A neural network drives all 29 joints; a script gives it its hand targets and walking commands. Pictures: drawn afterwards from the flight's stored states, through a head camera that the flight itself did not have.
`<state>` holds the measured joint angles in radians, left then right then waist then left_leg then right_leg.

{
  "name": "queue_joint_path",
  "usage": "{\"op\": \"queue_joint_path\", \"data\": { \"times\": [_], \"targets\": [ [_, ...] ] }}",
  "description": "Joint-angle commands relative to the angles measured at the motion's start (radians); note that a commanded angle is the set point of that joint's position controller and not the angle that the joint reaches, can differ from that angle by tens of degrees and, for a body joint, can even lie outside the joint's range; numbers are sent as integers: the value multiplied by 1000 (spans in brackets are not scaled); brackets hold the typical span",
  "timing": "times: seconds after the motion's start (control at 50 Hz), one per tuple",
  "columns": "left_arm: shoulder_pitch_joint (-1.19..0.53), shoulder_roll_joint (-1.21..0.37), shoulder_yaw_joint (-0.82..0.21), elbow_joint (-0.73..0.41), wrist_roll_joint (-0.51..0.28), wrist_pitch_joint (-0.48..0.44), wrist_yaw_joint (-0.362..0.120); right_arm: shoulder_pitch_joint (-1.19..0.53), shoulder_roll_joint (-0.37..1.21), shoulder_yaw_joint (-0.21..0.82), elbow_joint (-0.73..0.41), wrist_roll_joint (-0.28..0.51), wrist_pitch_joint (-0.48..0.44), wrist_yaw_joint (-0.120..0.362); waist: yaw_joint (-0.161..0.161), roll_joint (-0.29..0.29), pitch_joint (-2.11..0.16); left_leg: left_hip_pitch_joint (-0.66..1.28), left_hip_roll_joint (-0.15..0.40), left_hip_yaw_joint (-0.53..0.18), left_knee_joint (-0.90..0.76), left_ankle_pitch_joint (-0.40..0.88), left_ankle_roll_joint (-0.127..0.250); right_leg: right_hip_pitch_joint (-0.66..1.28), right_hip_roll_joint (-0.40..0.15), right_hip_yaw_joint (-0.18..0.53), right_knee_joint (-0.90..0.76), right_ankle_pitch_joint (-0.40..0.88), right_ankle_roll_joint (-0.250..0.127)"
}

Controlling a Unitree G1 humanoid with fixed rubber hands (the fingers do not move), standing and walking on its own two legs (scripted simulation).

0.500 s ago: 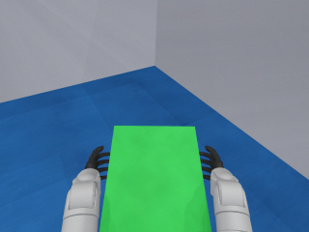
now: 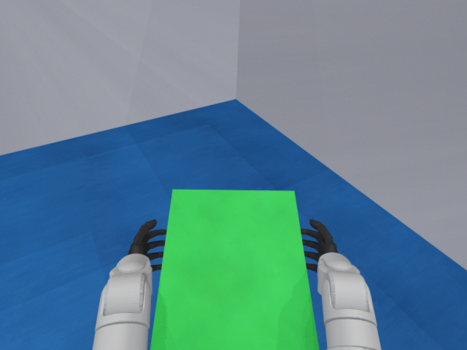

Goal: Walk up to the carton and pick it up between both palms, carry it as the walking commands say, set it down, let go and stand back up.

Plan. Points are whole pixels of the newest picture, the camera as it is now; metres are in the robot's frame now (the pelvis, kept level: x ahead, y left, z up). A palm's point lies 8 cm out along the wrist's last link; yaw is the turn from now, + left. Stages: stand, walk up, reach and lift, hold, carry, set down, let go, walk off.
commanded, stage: hold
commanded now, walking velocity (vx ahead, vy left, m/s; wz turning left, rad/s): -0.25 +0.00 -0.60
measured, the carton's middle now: (232, 274) +0.30 +0.00 -0.03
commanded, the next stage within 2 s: carry in 0.02 s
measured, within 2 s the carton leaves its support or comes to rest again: neither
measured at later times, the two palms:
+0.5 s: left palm (159, 302) +0.20 +0.11 +0.07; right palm (380, 340) +0.15 -0.20 +0.06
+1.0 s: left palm out of the picture +0.05 +0.11 +0.08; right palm out of the picture -0.07 -0.18 +0.09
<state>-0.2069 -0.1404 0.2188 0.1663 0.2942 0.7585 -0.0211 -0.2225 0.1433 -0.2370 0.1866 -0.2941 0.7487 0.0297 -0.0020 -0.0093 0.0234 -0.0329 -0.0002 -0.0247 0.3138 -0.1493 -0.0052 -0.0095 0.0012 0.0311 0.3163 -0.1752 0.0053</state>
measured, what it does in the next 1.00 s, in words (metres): walks backwards, turning right: right foot, then left foot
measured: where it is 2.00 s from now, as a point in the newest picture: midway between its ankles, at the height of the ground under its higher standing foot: outside the picture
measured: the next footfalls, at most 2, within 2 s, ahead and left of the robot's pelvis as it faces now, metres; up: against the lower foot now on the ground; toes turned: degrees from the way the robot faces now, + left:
right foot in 0.52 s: -0.05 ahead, -0.12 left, +0.00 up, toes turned -13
left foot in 0.86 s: -0.16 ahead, +0.13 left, +0.00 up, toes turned -15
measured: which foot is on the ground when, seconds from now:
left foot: down 0.00-0.52, up 0.54-0.84, down 0.86-1.00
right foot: down 0.00-0.34, up 0.36-0.50, down 0.52-0.88, up 0.90-1.00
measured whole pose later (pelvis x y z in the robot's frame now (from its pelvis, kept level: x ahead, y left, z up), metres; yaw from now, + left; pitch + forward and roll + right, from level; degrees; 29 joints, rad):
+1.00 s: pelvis -0.23 +0.05 -0.01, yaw -23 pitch +3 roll -2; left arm -0.06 -0.13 0.04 -0.49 0.11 1.28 0.22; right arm -0.05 0.13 -0.05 -0.46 -0.09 1.24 -0.20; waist 0.03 -0.01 -0.11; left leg -0.31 0.07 0.13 0.56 -0.30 0.03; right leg -0.71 0.05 -0.04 1.15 -0.34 0.05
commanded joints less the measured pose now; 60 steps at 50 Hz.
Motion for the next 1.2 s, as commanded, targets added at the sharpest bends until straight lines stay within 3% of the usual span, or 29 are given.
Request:
{"op": "queue_joint_path", "data": {
  "times": [0.0,0.06,0.14,0.22,0.26,0.3,0.32,0.34,0.38,0.42,0.46,0.48,0.5,0.52,0.54,0.58,0.62,0.76,0.82,0.84,0.86,0.88,0.9,0.94,0.96,1.02,1.12,1.16,1.18],
  "targets": [
    [-573,-867,-616,-80,-316,-40,-265,-512,889,578,-74,312,-32,265,-12,32,-249,-96,148,-61,88,64,21,-188,-106,-3,123,26,-13],
    [-558,-889,-636,-85,-341,-12,-253,-514,896,607,-92,330,-7,253,0,62,-351,-181,186,-80,189,231,39,-215,-101,23,237,135,-22],
    [-553,-923,-737,-228,-422,54,-229,-496,923,706,-257,393,60,214,9,4,-433,-240,169,-26,363,368,40,-262,-131,102,324,399,-44],
    [-499,-956,-796,-359,-482,155,-194,-471,956,772,-386,466,166,168,6,-117,-475,-322,103,54,468,136,20,-279,-186,223,304,566,-98],
    [-477,-957,-803,-429,-500,211,-169,-454,971,802,-446,497,222,148,2,-151,-453,-310,78,84,418,-45,19,-338,-186,240,277,477,-95],
    [-461,-961,-816,-521,-524,267,-133,-425,977,820,-524,525,268,121,-2,-41,-432,-252,137,6,301,-51,46,-451,-132,185,315,209,-61],
    [-450,-961,-820,-575,-537,295,-113,-407,975,824,-570,538,292,105,-5,111,-434,-199,252,-124,218,69,91,-541,-56,98,439,17,-28],
    [-427,-951,-820,-618,-547,324,-95,-393,969,827,-608,551,317,91,-11,297,-454,-203,408,-259,121,220,190,-579,55,-32,705,-286,0],
    [-410,-926,-834,-686,-579,373,-78,-352,948,828,-688,561,366,59,-4,189,-440,-273,423,-181,131,319,233,-544,-12,-54,855,-362,14],
    [-361,-917,-809,-696,-598,411,-66,-324,944,825,-716,555,405,32,8,171,-420,-314,375,-85,148,237,176,-482,-50,-48,698,-300,-4],
    [-345,-905,-806,-723,-614,440,-55,-288,937,814,-741,552,432,12,11,207,-426,-322,329,-8,194,196,122,-374,-17,-83,406,-222,-26],
    [-325,-900,-796,-715,-612,453,-51,-258,921,806,-734,547,445,3,15,159,-425,-373,297,34,262,90,94,-284,-6,-71,248,-158,-39],
    [-298,-892,-780,-701,-606,461,-49,-250,902,797,-730,542,455,-2,21,-1,-383,-513,230,103,386,-80,43,-187,-66,41,92,-74,-51],
    [-268,-868,-774,-681,-594,469,-46,-230,871,783,-735,526,465,-7,20,-375,-390,-767,90,181,635,-464,-47,-122,-424,511,6,194,-159],
    [-279,-884,-787,-721,-602,474,-44,-276,899,793,-755,547,473,-7,9,-287,-368,-728,64,55,840,-512,-53,-258,-425,515,25,368,-200],
    [-292,-904,-775,-751,-587,472,-43,-335,949,839,-779,591,476,3,9,-131,-359,-672,72,31,961,-323,-46,-317,-293,303,44,193,-164],
    [-305,-928,-767,-766,-579,465,-42,-332,987,862,-786,608,473,9,0,-126,-370,-601,66,52,937,-182,-57,-314,-192,181,55,93,-115],
    [-199,-835,-750,-748,-543,487,-24,-251,908,833,-767,591,499,-10,22,-177,-406,-437,-13,77,503,-354,-35,-228,-235,342,-30,67,-116],
    [-207,-831,-754,-743,-545,492,-22,-219,894,805,-741,577,503,-6,16,-235,-430,-147,-34,156,164,-310,-1,-337,-164,265,-102,45,-13],
    [-220,-834,-760,-739,-549,493,-22,-206,889,795,-730,572,500,-3,10,-195,-433,-4,-4,150,19,-273,5,-415,-112,204,-73,8,42],
    [-226,-834,-764,-730,-552,495,-20,-207,879,783,-721,571,499,1,17,-8,-418,55,145,1,-38,-311,25,-518,-65,159,102,-92,47],
    [-264,-862,-803,-761,-570,493,-22,-203,876,753,-718,550,486,6,1,318,-365,-87,479,-288,-49,-211,163,-690,54,-47,455,-274,75],
    [-317,-877,-808,-778,-566,489,-20,-231,883,755,-738,566,483,15,18,250,-246,-260,564,-229,-60,78,219,-729,17,-93,756,-353,64],
    [-364,-908,-834,-793,-593,481,-27,-263,903,768,-758,573,475,24,15,96,-236,-374,404,-20,11,185,174,-622,8,-45,1038,-240,41],
    [-361,-913,-838,-788,-599,478,-27,-268,897,769,-766,574,471,26,15,103,-242,-351,353,57,52,204,148,-628,8,-49,1091,-168,44],
    [-339,-897,-847,-766,-604,483,-23,-228,864,747,-769,559,464,17,13,204,-274,-196,276,132,148,333,101,-633,4,-107,880,-173,64],
    [-273,-876,-829,-733,-598,501,-18,-171,833,752,-762,533,478,2,-6,279,-369,-88,372,56,245,578,148,-510,12,-169,466,-275,28],
    [-243,-881,-810,-695,-590,505,-24,-165,834,760,-739,525,483,0,9,240,-390,-94,367,90,324,538,106,-410,15,-180,178,-109,12],
    [-237,-884,-799,-682,-585,503,-29,-170,837,763,-730,528,482,1,13,142,-389,-189,333,136,397,395,49,-305,-29,-123,56,-2,10]
  ]
}}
